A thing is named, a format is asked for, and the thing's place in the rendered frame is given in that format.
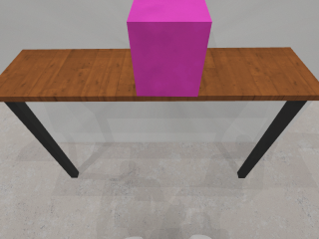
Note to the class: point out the carton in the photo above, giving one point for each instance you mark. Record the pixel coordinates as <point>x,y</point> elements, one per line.
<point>168,42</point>

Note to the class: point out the table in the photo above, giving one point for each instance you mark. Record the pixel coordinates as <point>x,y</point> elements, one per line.
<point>253,74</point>

